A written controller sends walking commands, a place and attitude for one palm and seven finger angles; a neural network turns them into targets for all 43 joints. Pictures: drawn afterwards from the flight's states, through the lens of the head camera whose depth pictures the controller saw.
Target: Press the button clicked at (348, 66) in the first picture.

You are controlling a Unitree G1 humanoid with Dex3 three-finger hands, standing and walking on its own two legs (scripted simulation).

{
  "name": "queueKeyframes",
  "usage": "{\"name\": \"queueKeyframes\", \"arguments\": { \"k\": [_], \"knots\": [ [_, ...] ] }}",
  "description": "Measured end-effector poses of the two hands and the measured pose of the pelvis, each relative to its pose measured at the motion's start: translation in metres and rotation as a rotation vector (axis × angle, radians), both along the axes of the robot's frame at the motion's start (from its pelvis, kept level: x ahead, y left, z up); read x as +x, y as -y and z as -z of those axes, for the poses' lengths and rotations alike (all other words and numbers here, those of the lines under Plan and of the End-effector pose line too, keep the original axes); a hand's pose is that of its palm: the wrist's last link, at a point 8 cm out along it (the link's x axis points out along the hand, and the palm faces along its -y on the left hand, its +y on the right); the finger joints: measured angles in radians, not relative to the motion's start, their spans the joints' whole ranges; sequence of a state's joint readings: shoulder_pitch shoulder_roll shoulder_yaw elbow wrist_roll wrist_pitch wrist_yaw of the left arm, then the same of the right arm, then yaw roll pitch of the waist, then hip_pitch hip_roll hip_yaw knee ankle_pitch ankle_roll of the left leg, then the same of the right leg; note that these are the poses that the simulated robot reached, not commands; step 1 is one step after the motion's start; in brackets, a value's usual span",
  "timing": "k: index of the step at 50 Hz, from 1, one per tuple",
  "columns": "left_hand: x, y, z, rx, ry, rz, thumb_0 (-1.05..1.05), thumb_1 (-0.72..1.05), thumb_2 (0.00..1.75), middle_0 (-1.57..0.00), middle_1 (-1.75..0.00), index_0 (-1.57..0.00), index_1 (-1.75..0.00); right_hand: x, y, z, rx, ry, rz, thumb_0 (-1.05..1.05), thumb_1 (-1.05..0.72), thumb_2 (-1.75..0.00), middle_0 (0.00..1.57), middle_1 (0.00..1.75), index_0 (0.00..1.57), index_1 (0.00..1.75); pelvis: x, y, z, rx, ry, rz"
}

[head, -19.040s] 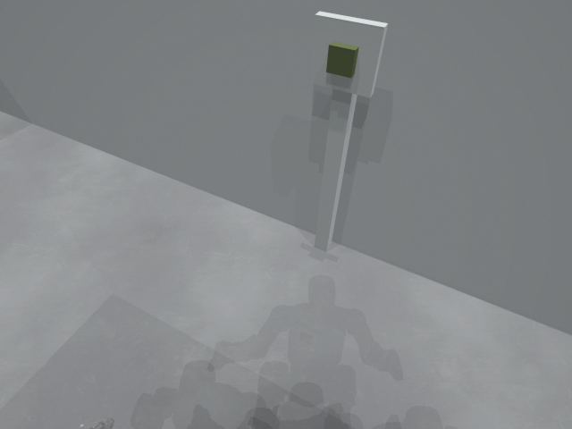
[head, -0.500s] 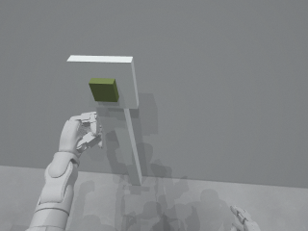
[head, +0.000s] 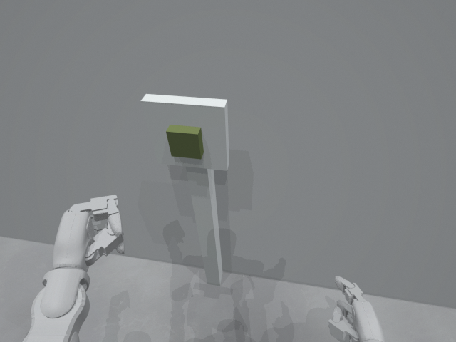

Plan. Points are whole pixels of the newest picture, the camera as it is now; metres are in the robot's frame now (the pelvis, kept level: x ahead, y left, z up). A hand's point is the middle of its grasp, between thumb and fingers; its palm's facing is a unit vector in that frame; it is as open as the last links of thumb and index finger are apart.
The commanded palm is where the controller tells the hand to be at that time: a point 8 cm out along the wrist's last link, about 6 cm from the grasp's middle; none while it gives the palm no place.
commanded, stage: draw the hand back to the body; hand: left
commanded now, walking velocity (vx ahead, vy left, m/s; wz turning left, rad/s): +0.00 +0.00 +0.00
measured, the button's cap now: (186, 141) +0.50 +0.15 +0.09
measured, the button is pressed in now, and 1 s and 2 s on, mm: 0 0 0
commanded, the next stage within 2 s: step back with the hand held close in 0.76 s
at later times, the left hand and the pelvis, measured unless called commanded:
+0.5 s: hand (56, 247) +0.19 +0.25 +0.16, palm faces +0.40 -0.83 -0.39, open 3.1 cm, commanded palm +0.14 +0.29 +0.18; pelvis +0.01 +0.01 +0.00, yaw +0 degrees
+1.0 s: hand (53, 243) +0.19 +0.26 +0.16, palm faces +0.40 -0.82 -0.41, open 3.1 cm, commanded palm +0.14 +0.29 +0.18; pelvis +0.01 +0.01 +0.00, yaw +0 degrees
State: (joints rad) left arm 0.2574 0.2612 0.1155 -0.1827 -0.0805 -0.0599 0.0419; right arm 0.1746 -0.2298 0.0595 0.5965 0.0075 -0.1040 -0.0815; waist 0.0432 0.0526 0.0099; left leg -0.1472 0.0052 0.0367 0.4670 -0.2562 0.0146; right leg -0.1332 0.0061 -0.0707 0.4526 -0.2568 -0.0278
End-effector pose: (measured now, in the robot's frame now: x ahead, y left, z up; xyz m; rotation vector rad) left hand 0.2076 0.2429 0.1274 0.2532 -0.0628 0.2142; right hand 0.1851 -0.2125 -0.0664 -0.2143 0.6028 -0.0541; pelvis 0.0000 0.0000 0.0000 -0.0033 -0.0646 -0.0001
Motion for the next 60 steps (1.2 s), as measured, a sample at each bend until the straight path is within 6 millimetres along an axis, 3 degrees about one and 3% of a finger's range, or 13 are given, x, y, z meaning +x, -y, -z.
{"name": "queueKeyframes", "arguments": {
  "k": [10,29,37,47,54,60],
  "knots": [
    [-0.024,-0.02,-0.022,0.085,0.037,-0.092,0.02,0.89,0.9,-1.3,-1.5,-1.31,-1.5,-0.005,-0.012,0.009,0.013,-0.064,-0.015,0.01,-0.9,-0.9,0.2,0.3,0.2,0.3,0.006,-0.007,-0.004,-0.001,0.027,0.002],
    [-0.067,-0.047,-0.053,0.21,0.098,-0.197,0.02,0.89,0.9,-1.3,-1.5,-1.31,-1.5,0.006,-0.009,0.003,0.001,-0.024,-0.002,0.01,-0.9,-0.9,0.2,0.3,0.2,0.3,0.012,-0.012,-0.003,-0.007,0.033,0.005],
    [-0.065,-0.045,-0.044,0.175,0.082,-0.203,0.02,0.89,0.9,-1.3,-1.5,-1.31,-1.5,0.006,-0.012,0.002,-0.004,-0.024,-0.015,0.01,-0.9,-0.9,0.2,0.3,0.2,0.3,0.009,-0.01,-0.004,-0.007,0.034,0.002],
    [-0.06,-0.045,-0.05,0.196,0.101,-0.184,0.02,0.89,0.9,-1.3,-1.5,-1.31,-1.5,-0.001,-0.01,0.003,-0.002,-0.045,-0.002,0.01,-0.9,-0.9,0.2,0.3,0.2,0.3,0.009,-0.008,-0.004,-0.013,0.018,0.003],
    [-0.051,-0.048,-0.042,0.235,0.043,-0.129,0.01,0.89,0.9,-1.3,-1.5,-1.31,-1.5,-0.014,0.004,0.006,-0.029,-0.115,0.068,0.01,-0.9,-0.9,0.2,0.3,0.2,0.3,0.003,-0.014,-0.004,-0.018,-0.057,0.008],
    [-0.055,-0.052,-0.039,0.268,0.01,-0.073,0.02,0.89,0.9,-1.3,-1.5,-1.31,-1.5,-0.03,0.011,0.008,-0.056,-0.157,0.132,0.01,-0.9,-0.9,0.2,0.3,0.2,0.3,-0.005,-0.022,-0.001,-0.014,-0.082,0.013]
  ]
}}
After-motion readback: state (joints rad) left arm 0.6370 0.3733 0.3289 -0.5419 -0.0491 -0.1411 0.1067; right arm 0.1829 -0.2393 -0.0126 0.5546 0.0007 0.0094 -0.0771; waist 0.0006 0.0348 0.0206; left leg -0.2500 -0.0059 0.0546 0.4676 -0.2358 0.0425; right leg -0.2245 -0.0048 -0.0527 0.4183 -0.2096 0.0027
